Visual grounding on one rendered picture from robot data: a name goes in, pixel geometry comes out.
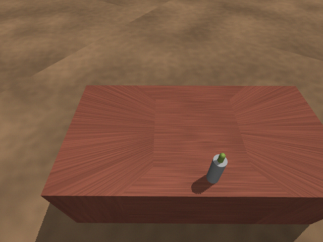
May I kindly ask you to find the bottle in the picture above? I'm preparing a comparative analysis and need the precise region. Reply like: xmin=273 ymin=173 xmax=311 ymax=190
xmin=206 ymin=153 xmax=228 ymax=184

